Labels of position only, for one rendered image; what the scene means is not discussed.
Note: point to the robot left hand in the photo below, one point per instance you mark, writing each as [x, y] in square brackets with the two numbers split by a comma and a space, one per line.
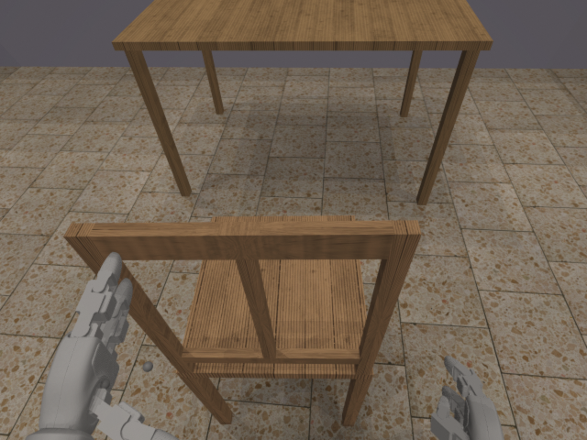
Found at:
[72, 398]

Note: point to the robot right hand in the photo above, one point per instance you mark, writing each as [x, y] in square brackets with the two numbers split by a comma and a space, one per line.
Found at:
[474, 419]

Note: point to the table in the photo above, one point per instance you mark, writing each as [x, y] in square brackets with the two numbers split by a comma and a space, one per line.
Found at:
[207, 25]

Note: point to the chair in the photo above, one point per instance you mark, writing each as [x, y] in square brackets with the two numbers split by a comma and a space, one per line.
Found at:
[277, 297]

